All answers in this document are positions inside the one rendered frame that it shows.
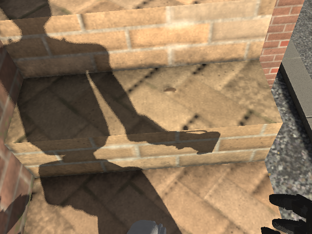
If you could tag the right robot hand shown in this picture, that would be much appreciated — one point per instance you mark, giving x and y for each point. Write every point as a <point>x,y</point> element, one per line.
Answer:
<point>300,205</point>

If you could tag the robot left thigh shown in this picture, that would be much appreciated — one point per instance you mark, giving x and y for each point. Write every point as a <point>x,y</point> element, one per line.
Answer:
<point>144,226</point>

